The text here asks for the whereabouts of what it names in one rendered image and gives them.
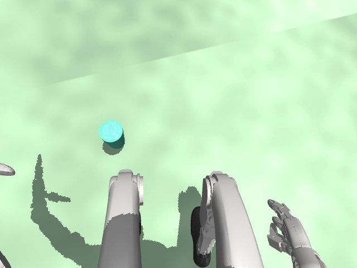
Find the left robot hand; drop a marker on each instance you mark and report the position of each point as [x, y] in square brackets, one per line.
[6, 170]

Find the cup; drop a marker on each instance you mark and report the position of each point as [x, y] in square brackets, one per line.
[111, 132]

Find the right robot foot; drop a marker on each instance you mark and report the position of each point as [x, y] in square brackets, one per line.
[199, 259]

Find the left robot arm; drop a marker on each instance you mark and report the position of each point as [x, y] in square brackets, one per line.
[3, 261]

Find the right robot hand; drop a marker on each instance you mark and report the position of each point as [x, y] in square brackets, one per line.
[294, 235]

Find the right robot arm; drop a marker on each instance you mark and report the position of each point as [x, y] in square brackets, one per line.
[304, 257]

